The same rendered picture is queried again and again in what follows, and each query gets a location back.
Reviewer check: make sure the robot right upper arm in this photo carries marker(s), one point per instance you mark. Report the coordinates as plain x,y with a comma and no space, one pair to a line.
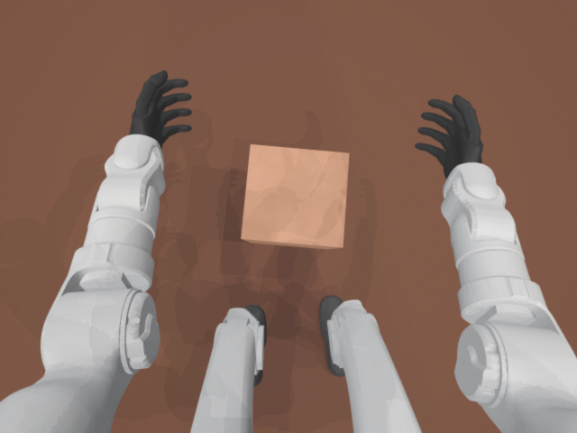
525,378

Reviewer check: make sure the left robot hand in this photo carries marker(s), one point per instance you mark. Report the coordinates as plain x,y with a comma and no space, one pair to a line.
148,117

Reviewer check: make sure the right robot hand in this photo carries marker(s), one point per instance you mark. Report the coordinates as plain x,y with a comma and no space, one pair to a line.
463,144

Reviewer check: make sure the left robot thigh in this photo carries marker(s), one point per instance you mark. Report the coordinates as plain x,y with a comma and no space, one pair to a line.
226,399

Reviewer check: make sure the right robot forearm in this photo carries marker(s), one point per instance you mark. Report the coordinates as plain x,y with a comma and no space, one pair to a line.
495,284

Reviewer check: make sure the robot right shin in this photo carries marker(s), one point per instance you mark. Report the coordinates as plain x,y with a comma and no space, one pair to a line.
352,305

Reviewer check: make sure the robot left upper arm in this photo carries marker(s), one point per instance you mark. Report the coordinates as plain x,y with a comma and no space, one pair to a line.
94,343

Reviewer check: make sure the carton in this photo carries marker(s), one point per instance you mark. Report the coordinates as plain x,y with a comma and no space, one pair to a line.
295,197

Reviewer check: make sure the left robot forearm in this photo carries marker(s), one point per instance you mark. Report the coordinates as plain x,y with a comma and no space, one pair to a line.
116,254

